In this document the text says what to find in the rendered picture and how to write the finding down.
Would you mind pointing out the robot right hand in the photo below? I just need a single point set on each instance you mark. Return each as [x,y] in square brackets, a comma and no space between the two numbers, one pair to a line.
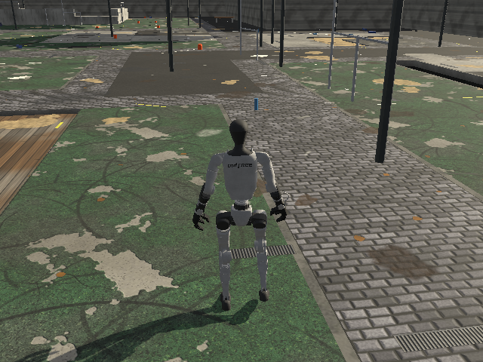
[276,211]

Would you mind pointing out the robot left shin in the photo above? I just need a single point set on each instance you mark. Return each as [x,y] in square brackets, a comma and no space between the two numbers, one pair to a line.
[224,277]

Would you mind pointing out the robot left hand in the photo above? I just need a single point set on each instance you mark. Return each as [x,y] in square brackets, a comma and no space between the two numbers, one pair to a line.
[197,218]

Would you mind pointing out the robot left upper arm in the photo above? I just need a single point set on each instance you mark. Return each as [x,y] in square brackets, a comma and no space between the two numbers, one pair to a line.
[211,175]

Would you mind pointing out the robot right forearm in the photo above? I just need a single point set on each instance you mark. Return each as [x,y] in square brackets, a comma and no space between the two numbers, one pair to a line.
[277,198]

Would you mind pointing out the robot left foot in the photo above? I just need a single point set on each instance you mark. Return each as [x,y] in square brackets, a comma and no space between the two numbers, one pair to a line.
[225,303]

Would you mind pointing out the robot right upper arm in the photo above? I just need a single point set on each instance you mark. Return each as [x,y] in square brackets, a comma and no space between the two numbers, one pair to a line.
[268,172]

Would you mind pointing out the robot left forearm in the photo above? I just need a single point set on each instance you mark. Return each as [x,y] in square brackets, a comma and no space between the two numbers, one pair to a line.
[202,202]

